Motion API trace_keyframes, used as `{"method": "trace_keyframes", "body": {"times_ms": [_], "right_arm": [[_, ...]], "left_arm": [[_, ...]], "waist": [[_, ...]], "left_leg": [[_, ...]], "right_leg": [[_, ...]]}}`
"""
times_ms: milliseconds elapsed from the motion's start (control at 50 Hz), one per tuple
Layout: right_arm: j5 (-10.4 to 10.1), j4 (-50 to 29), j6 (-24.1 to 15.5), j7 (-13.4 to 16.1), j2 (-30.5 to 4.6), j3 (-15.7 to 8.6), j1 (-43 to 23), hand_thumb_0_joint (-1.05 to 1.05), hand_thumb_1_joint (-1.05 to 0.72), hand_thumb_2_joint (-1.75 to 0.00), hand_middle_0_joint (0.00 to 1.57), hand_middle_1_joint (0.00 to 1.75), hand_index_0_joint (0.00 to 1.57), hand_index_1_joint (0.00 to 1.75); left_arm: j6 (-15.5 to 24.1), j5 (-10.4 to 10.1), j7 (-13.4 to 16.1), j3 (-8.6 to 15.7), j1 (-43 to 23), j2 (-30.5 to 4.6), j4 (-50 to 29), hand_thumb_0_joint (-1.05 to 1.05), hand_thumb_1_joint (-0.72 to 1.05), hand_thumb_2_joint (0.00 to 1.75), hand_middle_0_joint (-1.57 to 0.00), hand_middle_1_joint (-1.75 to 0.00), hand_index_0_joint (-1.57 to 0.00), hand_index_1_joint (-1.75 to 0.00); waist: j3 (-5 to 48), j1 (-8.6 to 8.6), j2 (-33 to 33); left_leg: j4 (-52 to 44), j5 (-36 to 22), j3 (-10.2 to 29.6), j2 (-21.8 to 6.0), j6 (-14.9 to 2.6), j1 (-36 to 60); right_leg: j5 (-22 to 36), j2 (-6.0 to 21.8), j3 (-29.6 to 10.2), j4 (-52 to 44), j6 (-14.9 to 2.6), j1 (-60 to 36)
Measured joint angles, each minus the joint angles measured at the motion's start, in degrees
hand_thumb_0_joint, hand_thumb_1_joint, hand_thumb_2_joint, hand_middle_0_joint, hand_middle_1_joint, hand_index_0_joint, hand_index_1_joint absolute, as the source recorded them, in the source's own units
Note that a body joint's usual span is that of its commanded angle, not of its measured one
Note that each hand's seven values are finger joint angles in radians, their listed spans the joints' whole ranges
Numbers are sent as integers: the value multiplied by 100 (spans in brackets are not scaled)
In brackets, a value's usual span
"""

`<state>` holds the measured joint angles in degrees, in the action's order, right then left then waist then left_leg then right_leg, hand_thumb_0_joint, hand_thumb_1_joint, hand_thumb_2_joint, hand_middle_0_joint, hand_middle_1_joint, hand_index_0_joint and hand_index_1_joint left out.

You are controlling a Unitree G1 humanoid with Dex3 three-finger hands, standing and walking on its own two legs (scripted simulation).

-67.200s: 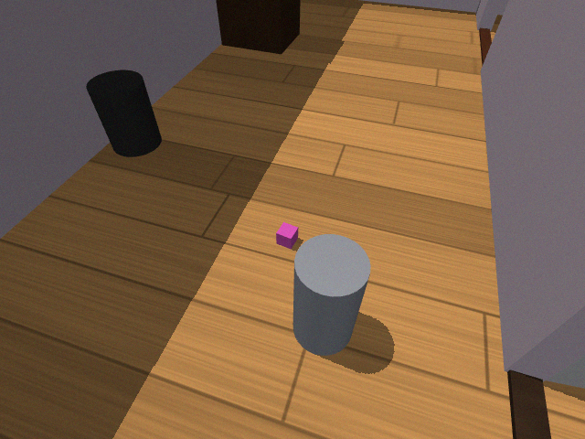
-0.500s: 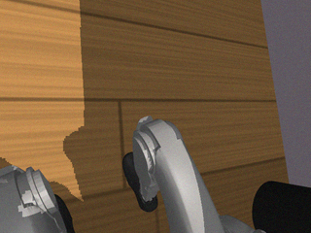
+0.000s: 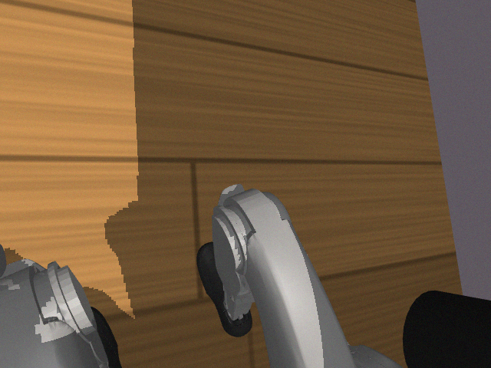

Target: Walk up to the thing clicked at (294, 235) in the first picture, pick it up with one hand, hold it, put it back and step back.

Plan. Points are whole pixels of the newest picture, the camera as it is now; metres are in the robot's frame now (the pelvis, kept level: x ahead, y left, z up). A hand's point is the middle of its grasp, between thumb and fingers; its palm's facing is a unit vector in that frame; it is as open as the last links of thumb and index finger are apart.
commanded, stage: withdraw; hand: left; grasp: from above
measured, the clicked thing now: out of the picture +0.41 +0.30 -0.28
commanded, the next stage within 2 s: home in 0.58 s
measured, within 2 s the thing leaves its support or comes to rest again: neither
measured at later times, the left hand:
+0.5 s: hand out of the picture +0.39 +0.31 -0.08, palm faces -0.39 -0.29 -0.87, open 14.2 cm
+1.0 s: hand out of the picture +0.35 +0.30 -0.14, palm faces -0.40 -0.21 -0.89, open 12.5 cm
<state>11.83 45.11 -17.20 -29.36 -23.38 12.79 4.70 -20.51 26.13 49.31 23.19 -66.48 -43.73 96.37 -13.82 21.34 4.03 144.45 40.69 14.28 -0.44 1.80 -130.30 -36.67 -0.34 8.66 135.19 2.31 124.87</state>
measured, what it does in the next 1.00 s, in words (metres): stands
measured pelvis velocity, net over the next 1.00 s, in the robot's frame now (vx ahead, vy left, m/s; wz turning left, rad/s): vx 0.01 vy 0.00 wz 0.10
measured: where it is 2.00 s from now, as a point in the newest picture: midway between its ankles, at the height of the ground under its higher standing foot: (174, 340)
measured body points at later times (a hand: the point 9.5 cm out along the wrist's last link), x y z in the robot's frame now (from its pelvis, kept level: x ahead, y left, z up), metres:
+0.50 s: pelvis -0.01 -0.01 +0.05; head +0.18 +0.04 +0.46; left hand +0.41 +0.32 -0.03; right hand +0.10 -0.27 -0.07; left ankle +0.07 +0.13 -0.28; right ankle +0.12 -0.12 -0.28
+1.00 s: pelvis +0.01 +0.00 +0.03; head +0.23 +0.08 +0.42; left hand +0.36 +0.31 -0.09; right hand +0.12 -0.27 -0.09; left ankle +0.07 +0.13 -0.28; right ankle +0.12 -0.12 -0.28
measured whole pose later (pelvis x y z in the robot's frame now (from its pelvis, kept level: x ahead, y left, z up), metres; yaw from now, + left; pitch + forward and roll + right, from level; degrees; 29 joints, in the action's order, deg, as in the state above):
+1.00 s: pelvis +0.01 +0.00 +0.03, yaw +6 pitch +34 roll -6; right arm 6.7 45.2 -6.0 -9.2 -14.5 -4.1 7.9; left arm 10.8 61.9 21.6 3.3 -30.0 -30.7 54.8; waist 4.4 7.2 0.5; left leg 135.0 39.8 5.5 -0.6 0.2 -129.1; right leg -38.4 1.2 1.6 131.0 2.2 126.3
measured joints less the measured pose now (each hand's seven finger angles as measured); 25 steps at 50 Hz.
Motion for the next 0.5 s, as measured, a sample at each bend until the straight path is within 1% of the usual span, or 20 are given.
{"method": "trace_keyframes", "body": {"times_ms": [40,60,100,140,180,220,280,320,360,380,400,440,500], "right_arm": [[-53,48,62,-1,55,-112,68,0,-90,-89,20,30,20,30],[-87,65,103,-2,91,-191,126,0,-90,-89,20,30,20,30],[-189,106,195,6,150,-355,246,0,-90,-89,20,30,20,30],[-330,187,286,57,201,-528,360,0,-90,-89,20,30,20,30],[-469,295,379,148,241,-702,434,0,-90,-89,20,30,20,30],[-587,409,458,272,279,-878,445,1,-90,-89,20,30,20,30],[-700,532,499,515,349,-1131,409,1,-90,-89,20,30,20,30],[-726,567,490,685,388,-1226,372,1,-91,-89,20,30,20,30],[-718,550,459,842,419,-1254,346,1,-91,-89,20,30,20,30],[-712,526,442,918,430,-1249,342,1,-91,-89,20,30,20,30],[-703,496,430,993,439,-1236,335,1,-91,-89,20,30,20,30],[-676,424,423,1138,449,-1187,316,1,-91,-89,20,30,20,30],[-631,321,445,1341,459,-1146,310,1,-91,-89,20,30,20,30]], "left_arm": [[-80,207,-142,85,120,152,-457,0,-42,95,-17,-93,-16,-93],[-133,314,-228,56,205,254,-713,0,-42,95,-16,-94,-16,-94],[-259,505,-440,-196,400,476,-1146,0,-43,95,-15,-95,-15,-95],[-372,605,-682,-369,651,733,-1669,0,-45,96,-14,-96,-14,-96],[-481,749,-941,-674,880,964,-1994,0,-46,96,-12,-97,-12,-97],[-564,928,-1223,-972,1079,1128,-2121,0,-48,96,-11,-98,-11,-97],[-564,1113,-1660,-1379,1322,1316,-2104,0,-49,97,-10,-99,-10,-98],[-475,1235,-1961,-1594,1405,1404,-1957,0,-50,97,-9,-99,-10,-98],[-302,1373,-2283,-1776,1401,1455,-1770,0,-51,97,-9,-99,-9,-98],[-182,1475,-2433,-1879,1372,1476,-1662,0,-51,97,-9,-99,-9,-98],[-36,1594,-2567,-1971,1343,1490,-1569,0,-51,97,-9,-99,-9,-98],[296,1902,-2781,-2126,1298,1492,-1422,0,-52,98,-9,-100,-9,-99],[781,2320,-2933,-2297,1290,1500,-1328,0,-53,99,-9,-100,-8,-100]], "waist": [[133,-113,-82],[240,-183,-134],[508,-329,-258],[837,-496,-398],[1190,-656,-545],[1511,-791,-673],[1870,-965,-796],[2026,-1044,-826],[2101,-1087,-801],[2125,-1102,-776],[2130,-1112,-749],[2111,-1110,-688],[2067,-1088,-618]], "left_leg": [[-61,-20,-27,-24,1,-60],[-107,-31,-56,-41,-1,-94],[-216,-47,-140,-76,-19,-150],[-338,-61,-244,-107,-46,-189],[-474,-73,-364,-122,-77,-193],[-622,-82,-486,-139,-106,-140],[-870,-102,-657,-169,-139,38],[-1041,-134,-756,-176,-153,183],[-1193,-187,-838,-166,-151,323],[-1256,-218,-867,-157,-144,377],[-1307,-247,-885,-146,-135,426],[-1372,-295,-902,-127,-118,502],[-1398,-340,-902,-94,-85,552]], "right_leg": [[30,-12,-18,-51,-8,79],[46,-17,-38,-83,-13,130],[62,-24,-101,-150,-17,223],[65,-25,-179,-220,-17,302],[47,-11,-271,-291,-17,338],[28,1,-366,-373,-18,325],[18,9,-499,-524,-15,216],[26,21,-577,-629,-14,115],[45,43,-643,-713,-25,12],[59,56,-666,-746,-38,-27],[72,68,-679,-772,-52,-66],[96,88,-691,-802,-78,-128],[111,115,-689,-795,-115,-174]]}}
